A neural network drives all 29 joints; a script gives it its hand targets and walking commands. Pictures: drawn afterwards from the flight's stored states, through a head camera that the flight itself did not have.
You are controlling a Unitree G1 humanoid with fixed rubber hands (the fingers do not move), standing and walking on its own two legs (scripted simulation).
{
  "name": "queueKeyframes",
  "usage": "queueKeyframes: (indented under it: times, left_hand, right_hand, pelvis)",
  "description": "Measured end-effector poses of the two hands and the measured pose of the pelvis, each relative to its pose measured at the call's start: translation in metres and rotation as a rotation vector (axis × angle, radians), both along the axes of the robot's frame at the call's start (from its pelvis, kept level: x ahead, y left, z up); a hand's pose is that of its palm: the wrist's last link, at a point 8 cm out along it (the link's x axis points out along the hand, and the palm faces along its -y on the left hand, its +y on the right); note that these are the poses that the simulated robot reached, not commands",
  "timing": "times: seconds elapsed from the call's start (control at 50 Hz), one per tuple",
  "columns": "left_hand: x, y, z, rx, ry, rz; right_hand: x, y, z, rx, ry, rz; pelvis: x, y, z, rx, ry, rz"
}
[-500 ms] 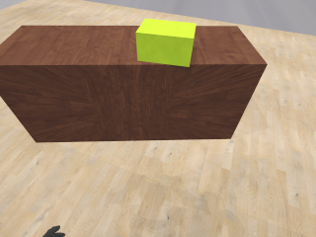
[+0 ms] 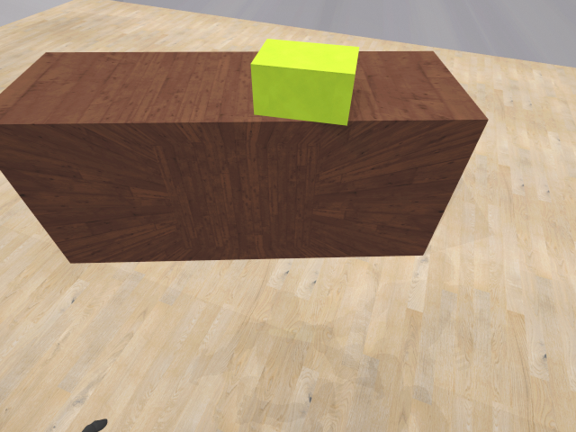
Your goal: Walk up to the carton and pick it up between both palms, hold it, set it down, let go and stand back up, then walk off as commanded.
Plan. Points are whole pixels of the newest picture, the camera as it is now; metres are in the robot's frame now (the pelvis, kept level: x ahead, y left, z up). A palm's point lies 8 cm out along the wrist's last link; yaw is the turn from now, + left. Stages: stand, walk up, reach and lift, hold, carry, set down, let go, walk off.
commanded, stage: stand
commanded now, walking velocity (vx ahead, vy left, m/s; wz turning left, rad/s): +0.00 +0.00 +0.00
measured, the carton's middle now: (306, 81) +1.08 -0.02 -0.01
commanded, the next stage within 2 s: none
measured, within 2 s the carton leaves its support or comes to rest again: neither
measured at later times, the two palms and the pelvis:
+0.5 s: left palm out of the picture +0.10 +0.31 -0.11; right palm out of the picture +0.08 -0.30 -0.11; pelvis +0.00 +0.00 +0.00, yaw +0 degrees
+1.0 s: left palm out of the picture +0.10 +0.31 -0.11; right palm out of the picture +0.09 -0.30 -0.11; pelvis +0.01 +0.00 +0.00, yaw +0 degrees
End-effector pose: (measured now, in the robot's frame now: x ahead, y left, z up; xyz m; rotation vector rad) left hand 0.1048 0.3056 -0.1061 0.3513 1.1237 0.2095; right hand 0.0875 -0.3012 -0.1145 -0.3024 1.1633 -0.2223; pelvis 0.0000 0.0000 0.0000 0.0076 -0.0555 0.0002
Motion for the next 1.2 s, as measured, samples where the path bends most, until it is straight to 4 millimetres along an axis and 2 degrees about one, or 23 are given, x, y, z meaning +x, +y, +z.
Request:
queueKeyframes:
  times: [0.28,0.78,1.2]
  left_hand:
    - [-0.004,0.002,-0.002,-0.003,0.01,0.004]
    - [-0.003,0.003,0.0,0.005,0.008,0.0]
    - [-0.001,0.0,-0.005,-0.008,0.02,0.001]
  right_hand:
    - [-0.009,-0.002,0.0,-0.007,0.02,-0.009]
    - [0.0,0.0,0.0,-0.003,0.005,0.004]
    - [-0.001,-0.001,0.001,-0.017,0.023,0.003]
  pelvis:
    - [0.0,0.001,0.0,-0.001,0.003,-0.004]
    - [0.005,0.0,0.0,-0.001,0.002,-0.001]
    - [0.009,0.001,-0.001,-0.004,0.003,0.0]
